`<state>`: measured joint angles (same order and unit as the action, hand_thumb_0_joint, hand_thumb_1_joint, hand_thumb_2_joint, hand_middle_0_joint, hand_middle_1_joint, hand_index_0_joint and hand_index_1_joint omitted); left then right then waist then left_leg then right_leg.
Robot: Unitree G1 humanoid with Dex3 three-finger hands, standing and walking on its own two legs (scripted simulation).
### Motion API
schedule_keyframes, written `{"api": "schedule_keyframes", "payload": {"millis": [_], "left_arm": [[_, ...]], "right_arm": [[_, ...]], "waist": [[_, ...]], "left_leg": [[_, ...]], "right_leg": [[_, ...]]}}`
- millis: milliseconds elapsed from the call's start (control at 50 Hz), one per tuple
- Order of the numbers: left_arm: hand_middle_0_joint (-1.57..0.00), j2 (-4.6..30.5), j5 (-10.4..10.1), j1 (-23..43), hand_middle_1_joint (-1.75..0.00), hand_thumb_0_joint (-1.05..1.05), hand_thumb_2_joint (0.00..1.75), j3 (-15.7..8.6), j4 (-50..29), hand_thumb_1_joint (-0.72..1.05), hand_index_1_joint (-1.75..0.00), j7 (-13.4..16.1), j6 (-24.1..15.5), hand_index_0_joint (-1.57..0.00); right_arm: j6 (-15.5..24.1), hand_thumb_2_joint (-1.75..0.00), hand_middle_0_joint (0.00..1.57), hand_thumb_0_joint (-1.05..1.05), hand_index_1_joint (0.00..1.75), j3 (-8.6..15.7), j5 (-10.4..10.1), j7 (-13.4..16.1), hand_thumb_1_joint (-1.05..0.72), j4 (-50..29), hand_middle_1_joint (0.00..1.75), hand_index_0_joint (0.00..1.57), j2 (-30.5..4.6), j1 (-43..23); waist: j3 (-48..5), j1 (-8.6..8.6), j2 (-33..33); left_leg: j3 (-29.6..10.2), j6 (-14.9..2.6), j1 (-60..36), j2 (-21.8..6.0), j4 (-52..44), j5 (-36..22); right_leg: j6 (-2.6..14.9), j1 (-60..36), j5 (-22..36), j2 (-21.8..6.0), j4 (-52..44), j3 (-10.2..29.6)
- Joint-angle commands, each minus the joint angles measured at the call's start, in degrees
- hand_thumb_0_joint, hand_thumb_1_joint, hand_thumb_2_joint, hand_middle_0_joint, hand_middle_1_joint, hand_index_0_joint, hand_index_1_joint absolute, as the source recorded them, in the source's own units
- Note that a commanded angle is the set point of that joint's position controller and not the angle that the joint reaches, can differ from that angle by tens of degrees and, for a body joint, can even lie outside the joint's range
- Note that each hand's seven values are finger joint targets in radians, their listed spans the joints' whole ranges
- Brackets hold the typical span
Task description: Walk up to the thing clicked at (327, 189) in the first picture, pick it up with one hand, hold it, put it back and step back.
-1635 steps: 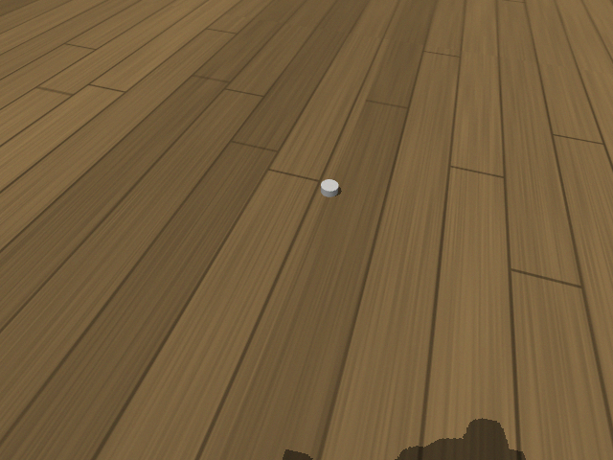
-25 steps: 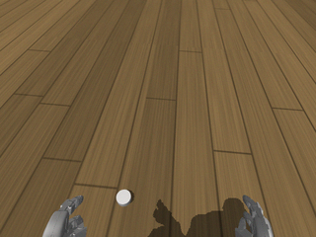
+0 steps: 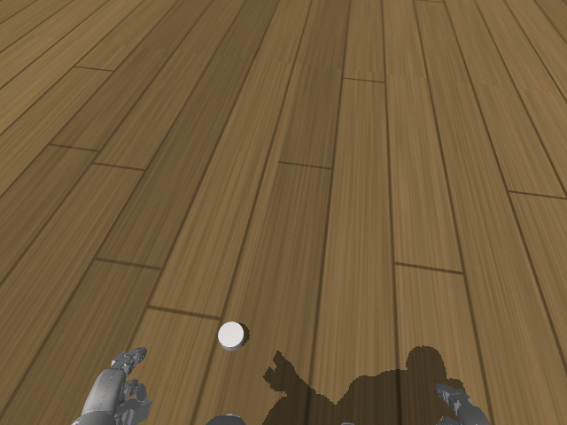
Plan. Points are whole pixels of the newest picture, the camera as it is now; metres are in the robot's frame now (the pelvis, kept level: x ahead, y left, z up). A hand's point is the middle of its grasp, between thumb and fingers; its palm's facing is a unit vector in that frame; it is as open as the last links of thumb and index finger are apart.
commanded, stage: stand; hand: left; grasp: from above
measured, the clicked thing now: (231, 336) +0.47 +0.20 -0.71
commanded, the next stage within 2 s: none
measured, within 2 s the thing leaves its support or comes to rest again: neither
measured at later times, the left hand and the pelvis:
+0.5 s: hand out of the picture +0.04 +0.23 -0.12, palm faces +0.05 -0.94 -0.33, open 7.4 cm; pelvis +0.01 +0.00 +0.04, yaw +0 degrees
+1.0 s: hand out of the picture +0.05 +0.24 -0.11, palm faces +0.03 -0.94 -0.34, open 7.4 cm; pelvis +0.00 -0.01 +0.05, yaw +0 degrees
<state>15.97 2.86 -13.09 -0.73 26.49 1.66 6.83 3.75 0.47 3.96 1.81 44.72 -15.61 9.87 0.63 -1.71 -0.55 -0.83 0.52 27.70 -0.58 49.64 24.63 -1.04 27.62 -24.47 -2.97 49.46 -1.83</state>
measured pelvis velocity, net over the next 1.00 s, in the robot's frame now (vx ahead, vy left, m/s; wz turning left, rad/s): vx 0.00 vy -0.01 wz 0.01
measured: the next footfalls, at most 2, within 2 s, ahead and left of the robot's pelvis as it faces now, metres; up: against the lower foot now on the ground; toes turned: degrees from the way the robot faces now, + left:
none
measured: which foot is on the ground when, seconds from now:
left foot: down 0.00-1.00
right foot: down 0.00-1.00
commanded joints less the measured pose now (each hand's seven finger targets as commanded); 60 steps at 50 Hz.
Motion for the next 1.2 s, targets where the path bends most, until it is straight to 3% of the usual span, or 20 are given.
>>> {"api": "schedule_keyframes", "payload": {"millis": [0,80,200,240,280,400,460,560,700,780,920,1180], "left_arm": [[-0.20,8.87,0.19,2.24,-0.30,0.00,0.90,-4.51,4.81,0.90,-0.30,0.66,-5.24,-0.20],[-0.20,8.26,0.03,2.70,-0.30,0.00,0.90,-4.43,12.96,0.90,-0.30,0.59,-6.74,-0.20],[-0.20,9.39,-0.75,1.99,-0.30,0.00,0.90,-4.23,22.34,0.90,-0.30,0.82,-7.66,-0.20],[-0.20,10.20,-0.91,2.66,-0.30,0.00,0.90,-4.18,24.67,0.90,-0.30,0.98,-7.86,-0.20],[-0.20,10.20,-1.04,2.45,-0.30,0.00,0.90,-3.94,26.82,0.90,-0.30,1.06,-7.86,-0.20],[-0.20,10.63,-1.07,3.65,-0.30,0.00,0.90,-3.51,31.50,0.90,-0.30,1.08,-7.56,-0.20],[-0.20,10.65,-0.98,3.82,-0.30,0.00,0.90,-3.25,33.47,0.90,-0.30,0.88,-7.49,-0.20],[-0.20,11.31,-1.11,4.32,-0.30,0.00,0.90,-3.41,35.41,0.90,-0.30,0.59,-7.45,-0.20],[-0.20,12.07,-1.28,6.46,-0.30,0.00,0.90,-3.31,36.51,0.90,-0.30,0.34,-7.92,-0.20],[-0.20,12.34,-1.25,6.56,-0.30,0.00,0.90,-3.22,37.07,0.90,-0.30,0.24,-7.83,-0.20],[-0.20,13.25,-1.35,7.11,-0.30,0.00,0.90,-3.12,37.19,0.90,-0.30,0.06,-8.05,-0.20],[-0.20,13.60,-1.74,7.47,-0.30,0.00,0.90,-3.00,37.38,0.90,-0.30,-0.23,-8.18,-0.20]], "right_arm": [[0.70,-0.90,0.20,0.00,0.30,4.53,-0.86,-0.91,-0.90,-2.10,0.30,0.20,-9.26,-2.11],[-0.42,-0.90,0.20,0.00,0.30,4.55,-0.71,-0.73,-0.90,1.27,0.30,0.20,-9.89,-2.49],[-1.22,-0.90,0.20,0.00,0.30,4.29,-1.39,0.03,-0.90,6.30,0.30,0.20,-10.21,-1.66],[-1.66,-0.90,0.20,0.00,0.30,4.18,-1.69,0.25,-0.90,8.02,0.30,0.20,-10.36,-0.41],[-1.86,-0.90,0.20,0.00,0.30,4.14,-1.92,0.34,-0.90,9.44,0.30,0.20,-10.92,-0.91],[-2.21,-0.90,0.20,0.00,0.30,3.42,-2.38,0.45,-0.90,12.51,0.30,0.20,-11.17,-1.51],[-2.57,-0.90,0.20,0.00,0.30,3.22,-2.37,0.34,-0.90,13.64,0.30,0.20,-11.28,-2.42],[-2.54,-0.90,0.20,0.00,0.30,3.23,-2.31,0.22,-0.90,14.89,0.30,0.20,-11.77,-3.01],[-2.33,-0.90,0.20,0.00,0.30,2.92,-2.49,-0.16,-0.90,16.13,0.30,0.20,-11.87,-3.27],[-2.44,-0.90,0.20,0.00,0.30,2.81,-2.46,-0.23,-0.90,16.49,0.30,0.20,-12.41,-3.69],[-2.58,-0.90,0.20,0.00,0.30,2.46,-2.58,-0.49,-0.90,16.98,0.30,0.20,-12.85,-3.71],[-2.28,-0.90,0.20,0.00,0.30,1.98,-2.76,-0.46,-0.90,17.75,0.30,0.20,-13.74,-3.67]], "waist": [[-6.79,-0.20,-0.49],[-4.05,-0.25,3.13],[-3.85,0.17,1.47],[-3.64,1.07,0.60],[-3.05,0.81,1.16],[-0.73,0.69,1.12],[2.20,0.49,1.27],[2.33,0.33,1.85],[1.61,0.66,0.69],[2.11,0.68,0.97],[1.88,0.90,1.03],[0.13,1.22,1.33]], "left_leg": [[-4.47,-4.05,-6.98,-1.90,-12.62,-10.90],[-6.30,-3.90,-7.29,-3.25,-18.31,-11.12],[-5.03,-3.00,-15.16,-3.46,-21.24,-20.81],[-4.51,-2.81,-16.76,-3.46,-22.36,-21.71],[-4.54,-2.62,-18.26,-3.71,-23.41,-22.82],[-5.04,-2.14,-18.97,-4.61,-28.56,-22.67],[-5.24,-1.86,-18.04,-4.49,-30.94,-16.15],[-5.96,-1.95,-17.52,-5.01,-33.34,-12.82],[-5.58,-1.64,-18.92,-5.21,-33.57,-15.84],[-5.70,-1.69,-18.26,-5.28,-34.15,-13.12],[-5.23,-1.65,-18.09,-5.17,-33.70,-13.38],[-4.81,-1.57,-19.37,-5.74,-33.63,-17.41]], "right_leg": [[3.26,-7.60,7.43,-2.24,-12.71,4.85],[2.23,-11.53,10.04,-1.53,-15.44,3.19],[2.45,-15.86,19.11,-3.08,-21.60,3.98],[2.38,-17.55,21.12,-3.65,-23.39,4.48],[2.17,-18.19,22.24,-3.74,-25.11,4.26],[1.53,-21.21,20.08,-3.62,-28.39,3.67],[1.19,-20.23,15.11,-3.22,-30.61,3.36],[1.44,-21.19,14.29,-3.58,-31.65,3.68],[1.28,-21.72,15.21,-4.11,-33.10,4.17],[1.33,-21.17,13.70,-3.91,-33.61,4.03],[1.17,-21.19,12.98,-3.98,-34.36,4.38],[1.44,-22.10,17.45,-4.34,-34.07,4.70]]}}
